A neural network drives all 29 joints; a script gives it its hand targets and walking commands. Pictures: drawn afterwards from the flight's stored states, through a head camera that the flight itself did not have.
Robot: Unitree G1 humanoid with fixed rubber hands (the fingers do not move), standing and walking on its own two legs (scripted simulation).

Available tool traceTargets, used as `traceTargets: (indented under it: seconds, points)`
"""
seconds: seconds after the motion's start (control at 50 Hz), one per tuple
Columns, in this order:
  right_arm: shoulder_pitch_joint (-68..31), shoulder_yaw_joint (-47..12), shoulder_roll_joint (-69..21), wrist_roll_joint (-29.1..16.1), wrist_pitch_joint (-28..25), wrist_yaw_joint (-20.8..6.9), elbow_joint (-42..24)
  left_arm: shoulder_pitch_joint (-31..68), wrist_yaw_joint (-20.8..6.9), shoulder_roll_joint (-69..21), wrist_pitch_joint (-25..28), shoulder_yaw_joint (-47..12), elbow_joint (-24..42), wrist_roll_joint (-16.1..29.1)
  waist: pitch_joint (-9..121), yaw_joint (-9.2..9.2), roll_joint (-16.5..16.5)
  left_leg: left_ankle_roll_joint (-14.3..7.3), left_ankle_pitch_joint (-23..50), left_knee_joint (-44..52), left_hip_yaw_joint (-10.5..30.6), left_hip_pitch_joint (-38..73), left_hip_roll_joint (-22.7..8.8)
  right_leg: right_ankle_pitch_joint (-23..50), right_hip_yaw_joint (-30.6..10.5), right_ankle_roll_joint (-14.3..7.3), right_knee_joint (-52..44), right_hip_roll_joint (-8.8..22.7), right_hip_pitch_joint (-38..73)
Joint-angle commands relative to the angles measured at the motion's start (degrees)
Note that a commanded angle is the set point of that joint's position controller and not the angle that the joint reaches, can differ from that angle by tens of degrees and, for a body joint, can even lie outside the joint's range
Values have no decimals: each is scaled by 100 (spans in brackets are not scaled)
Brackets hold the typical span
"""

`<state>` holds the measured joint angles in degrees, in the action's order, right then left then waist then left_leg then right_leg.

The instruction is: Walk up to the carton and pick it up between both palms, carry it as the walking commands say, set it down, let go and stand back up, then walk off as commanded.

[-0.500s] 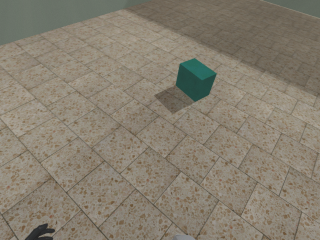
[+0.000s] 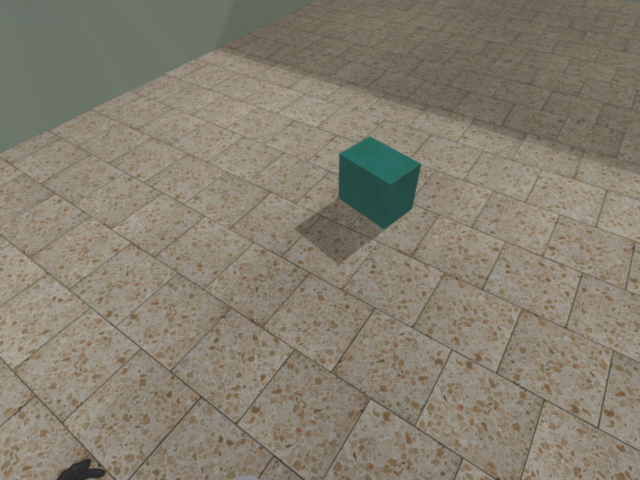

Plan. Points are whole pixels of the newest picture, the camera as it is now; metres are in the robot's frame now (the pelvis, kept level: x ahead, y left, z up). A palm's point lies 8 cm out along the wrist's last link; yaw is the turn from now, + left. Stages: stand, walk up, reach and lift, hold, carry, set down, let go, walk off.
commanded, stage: walk up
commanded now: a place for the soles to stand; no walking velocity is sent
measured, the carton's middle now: (376, 182) +1.43 -0.20 -0.64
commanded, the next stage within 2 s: none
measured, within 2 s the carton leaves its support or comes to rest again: neither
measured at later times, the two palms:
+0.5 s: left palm (134, 350) +0.34 +0.32 -0.11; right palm (569, 459) +0.19 -0.30 -0.07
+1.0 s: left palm (161, 264) +0.50 +0.32 -0.08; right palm (512, 312) +0.42 -0.31 -0.11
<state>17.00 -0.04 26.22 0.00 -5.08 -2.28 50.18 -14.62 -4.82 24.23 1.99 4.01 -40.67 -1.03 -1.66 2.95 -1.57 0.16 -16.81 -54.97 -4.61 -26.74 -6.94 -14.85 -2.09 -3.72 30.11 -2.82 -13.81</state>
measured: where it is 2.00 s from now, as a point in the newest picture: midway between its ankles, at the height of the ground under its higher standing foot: (346, 355)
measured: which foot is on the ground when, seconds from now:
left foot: up 0.00-0.16, down 0.18-0.60, up 0.62-0.98, down 1.00-1.00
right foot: down 0.00-0.18, up 0.20-0.58, down 0.60-1.00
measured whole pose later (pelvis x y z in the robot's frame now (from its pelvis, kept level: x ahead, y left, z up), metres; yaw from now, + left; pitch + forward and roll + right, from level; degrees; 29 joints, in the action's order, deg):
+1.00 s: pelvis +0.38 +0.01 -0.01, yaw -7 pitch +1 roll -1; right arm 16.8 0.0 25.5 0.0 -5.4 -3.0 49.4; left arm -15.7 -3.8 23.8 3.5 4.0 -41.4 -1.0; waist 0.4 2.9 -2.1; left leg -0.3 -16.4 -36.0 -4.5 -24.3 -5.1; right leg -21.7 2.0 -0.9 34.8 1.0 -14.3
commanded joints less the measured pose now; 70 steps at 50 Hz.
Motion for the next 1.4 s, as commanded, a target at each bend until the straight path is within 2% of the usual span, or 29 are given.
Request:
traceTargets:
  seconds: [0.0, 0.08, 0.12, 0.14, 0.16, 0.18, 0.2, 0.26, 0.46, 0.52, 0.56, 0.58, 0.6, 0.62, 0.7, 0.82, 0.9, 0.94, 0.96, 0.98, 1.0, 1.02, 1.08, 1.22, 1.28, 1.3, 1.32, 1.34, 1.38]
  points:
    - [-545, 617, 1321, 121, -108, -128, -577, -148, 127, 1677, 339, 554, 47, 57, -236, -35, 1007, 28, 283, 1252, 304, -1059, -5, -1891, -1858, -856, -1826, 1376, 587]
    - [-656, 580, 1191, 96, -236, -111, -605, -326, 150, 1599, 287, 467, 16, 77, 320, 115, 1203, -39, 316, 2302, -106, -469, 330, -254, -1491, -777, -1123, 1205, 1256]
    - [-13, 644, 1278, 159, -362, 22, -437, 49, 172, 1358, 234, 351, 171, 137, 817, -351, 466, -168, 875, 3337, -119, 1345, 486, 1454, -855, -522, 247, 920, 519]
    - [1016, 795, 1737, 225, -416, 126, -139, 48, 184, 1035, 282, 256, 249, 131, 1440, -825, -552, -630, 94, 3840, 1261, 2950, -577, 1253, -320, -167, 2088, 467, -598]
    - [1305, 929, 2148, 198, -434, 158, -206, -261, 209, 612, 330, 117, 345, 126, 1593, -809, -1424, -1087, -443, 3830, 3212, 4321, -1944, -1027, 74, 200, 3184, -112, -2618]
    - [1161, 935, 2189, 70, -404, 177, -261, -149, 252, 1131, 322, 184, 169, 6, 1155, -870, -646, -1379, -855, 4101, 3635, 3947, -2299, -1177, -343, 236, 3557, 36, -3067]
    - [870, 881, 2086, -57, -410, 193, -340, 5, 235, 1309, 273, 233, 97, 23, 820, -754, -67, -1558, -984, 4025, 3154, 3382, -2073, -877, -383, 233, 3641, 377, -3061]
    - [601, 694, 1528, 13, -303, 95, -230, 30, 113, 1116, 287, 300, 6, 54, 387, -614, -628, -1015, 750, 3769, 1272, 2859, -1101, -379, -196, 312, 2845, 531, -2662]
    - [121, 725, 1806, 68, -254, 15, -362, 958, -76, 1007, 206, 343, 300, -45, 32, -817, -1153, -1253, -984, 4010, 481, 1838, -1079, 292, 512, 415, 917, 786, -2041]
    - [-25, 657, 1760, 92, -176, -6, -369, 541, -62, 914, 253, 380, 160, -8, 409, -441, -1016, -1092, 638, 3166, 34, 1616, -979, 435, 819, 277, 66, 458, -791]
    - [211, 516, 1222, 49, -166, 40, -509, -1003, 121, 1313, 365, 584, -233, -108, 1548, 316, 474, -669, 1922, 318, -536, 469, -477, -36, 262, -190, -140, 369, 1795]
    - [322, 285, 531, 11, -202, 37, -700, -1593, 234, 1984, 436, 733, -230, -106, 1940, 540, 2187, -300, -622, -1159, -336, -1233, 431, -212, -2489, -796, -651, 2046, 2887]
    - [11, 364, 1044, 38, -158, 111, -758, -1172, 285, 2222, 418, 707, -60, -1, 1473, 384, 1682, -358, -1407, -1382, 279, -2074, 459, -950, -3544, -1375, -1108, 2556, 2551]
    - [-72, 462, 1431, 85, -86, 141, -633, -902, 291, 2030, 407, 646, -24, 158, 669, 152, 495, -373, -1006, -1463, 629, -2098, 157, -1381, -3235, -1096, -1271, 2389, 1787]
    - [348, 527, 1185, -70, -29, 6, -471, -414, 290, 1466, 397, 461, -127, 144, 41, -92, 1193, -182, -161, -510, 314, -1195, -39, 82, -1503, -789, -1290, 1594, 577]
    - [-253, 555, 1141, 17, -64, -118, -650, -364, 253, 1690, 400, 480, -69, 57, -237, -12, 1447, -67, -123, 1161, 147, -724, -59, -1232, -1123, -924, -1555, 1591, 172]
    - [-359, 540, 1081, 28, -114, -131, -598, -194, 253, 1699, 364, 475, 45, 51, 154, -26, 1153, -129, 46, 1877, -143, -155, 326, -678, -1092, -855, -1145, 1627, 504]
    - [409, 649, 1126, 43, -252, -31, -441, 177, 214, 1478, 327, 356, 106, 89, 429, -579, 875, -270, 518, 3094, -246, 1423, 539, 861, -244, -518, 333, 1204, -119]
    - [1182, 820, 1642, 164, -297, 74, -209, 11, 250, 974, 343, 161, 227, 122, 1169, -881, -758, -691, 183, 3450, 1331, 2972, -478, 908, 203, -164, 2272, 721, -1255]
    - [1368, 936, 2142, 202, -339, 131, -250, 59, 274, 556, 358, 33, 351, 112, 1076, -917, -1635, -1252, 66, 3867, 3577, 4160, -1827, -1168, 433, 229, 3369, 32, -3368]
    - [1467, 967, 2237, -26, -341, 161, -380, -10, 334, 984, 319, 92, 172, 30, 1094, -938, -756, -1502, 356, 3892, 3822, 3920, -2226, -1327, -171, 279, 3532, 353, -3286]
    - [1111, 902, 2044, -122, -319, 169, -341, 312, 315, 1286, 284, 166, 69, 8, 689, -820, 11, -1566, 546, 3665, 3106, 3277, -1861, -976, -315, 247, 3524, 635, -3062]
    - [916, 703, 1452, -65, -259, 138, -281, 232, 240, 1098, 309, 186, 139, 26, 563, -705, -451, -1143, 2315, 3311, 1560, 3152, -1103, -656, -47, 356, 2749, 653, -2785]
    - [472, 714, 1725, 86, -172, 71, -423, 637, 125, 865, 264, 298, 340, 12, 205, -685, -1468, -1293, 1425, 3384, 767, 1907, -974, -261, 694, 297, 1048, 566, -1779]
    - [156, 522, 1302, 25, -126, 77, -563, -135, 149, 1038, 343, 453, -59, -66, 688, -115, -598, -918, 1628, 1980, 232, 783, -588, 440, 700, 45, -149, 140, 477]
    - [120, 418, 884, 58, -160, 80, -640, -1141, 230, 1485, 395, 638, -238, -134, 1405, 360, 568, -557, 1330, 173, -144, -146, -102, -455, -728, -284, -740, 929, 1908]
    - [121, 261, 443, 25, -148, 90, -821, -1334, 311, 2015, 450, 721, -151, -118, 1255, 422, 1925, -228, -930, -1000, 51, -1843, 688, -480, -3152, -925, -1141, 2454, 2529]
    - [7, 439, 1155, 93, -49, 177, -720, -992, 316, 2067, 437, 655, -25, 47, 1154, 270, 892, -424, -1365, -1269, 693, -1998, 419, -1747, -3368, -1284, -1252, 2654, 2052]
    - [141, 458, 1265, 6, -13, 100, -529, -388, 322, 1696, 364, 554, -48, 77, 107, -8, 640, -362, -733, -960, 643, -1846, 117, -2789, -2485, -1042, -1528, 2167, 793]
